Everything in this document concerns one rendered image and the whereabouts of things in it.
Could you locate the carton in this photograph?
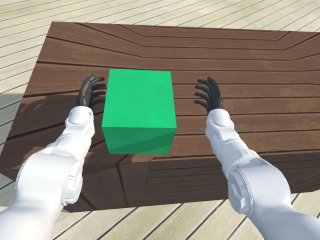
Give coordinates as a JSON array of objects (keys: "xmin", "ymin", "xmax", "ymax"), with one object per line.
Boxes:
[{"xmin": 101, "ymin": 68, "xmax": 177, "ymax": 154}]

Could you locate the right robot forearm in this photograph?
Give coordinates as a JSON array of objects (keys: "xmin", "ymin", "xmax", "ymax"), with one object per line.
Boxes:
[{"xmin": 205, "ymin": 108, "xmax": 291, "ymax": 203}]

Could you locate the robot right hand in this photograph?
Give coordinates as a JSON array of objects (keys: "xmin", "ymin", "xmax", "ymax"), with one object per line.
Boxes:
[{"xmin": 194, "ymin": 76, "xmax": 224, "ymax": 114}]

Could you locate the robot left hand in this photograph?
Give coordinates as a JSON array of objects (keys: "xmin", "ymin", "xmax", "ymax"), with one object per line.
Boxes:
[{"xmin": 75, "ymin": 74, "xmax": 106, "ymax": 109}]

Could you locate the robot right upper arm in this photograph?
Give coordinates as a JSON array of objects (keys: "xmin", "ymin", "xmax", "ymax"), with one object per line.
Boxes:
[{"xmin": 227, "ymin": 164, "xmax": 320, "ymax": 240}]

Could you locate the pedestal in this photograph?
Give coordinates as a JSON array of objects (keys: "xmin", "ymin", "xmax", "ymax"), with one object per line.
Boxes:
[{"xmin": 0, "ymin": 21, "xmax": 320, "ymax": 213}]

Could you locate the left robot forearm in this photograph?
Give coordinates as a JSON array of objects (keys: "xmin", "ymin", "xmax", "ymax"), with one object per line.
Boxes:
[{"xmin": 15, "ymin": 106, "xmax": 95, "ymax": 197}]

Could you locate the robot left upper arm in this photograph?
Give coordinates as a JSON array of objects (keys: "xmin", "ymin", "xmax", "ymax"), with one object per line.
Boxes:
[{"xmin": 0, "ymin": 152, "xmax": 83, "ymax": 240}]

